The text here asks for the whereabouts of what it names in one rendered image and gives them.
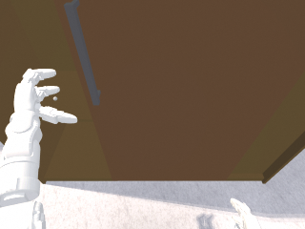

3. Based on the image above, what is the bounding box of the handle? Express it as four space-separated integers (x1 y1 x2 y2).
64 0 101 106

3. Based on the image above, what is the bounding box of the robot left hand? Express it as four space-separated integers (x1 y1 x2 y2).
13 69 78 124

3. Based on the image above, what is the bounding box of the robot left upper arm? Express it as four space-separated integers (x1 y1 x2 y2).
0 200 47 229

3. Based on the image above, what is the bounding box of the robot right hand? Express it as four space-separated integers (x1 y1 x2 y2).
226 198 261 229

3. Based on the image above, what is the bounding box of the wardrobe door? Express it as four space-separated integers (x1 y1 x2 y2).
53 0 305 181
231 71 305 174

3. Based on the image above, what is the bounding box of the robot left forearm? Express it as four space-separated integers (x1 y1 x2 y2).
0 110 43 208

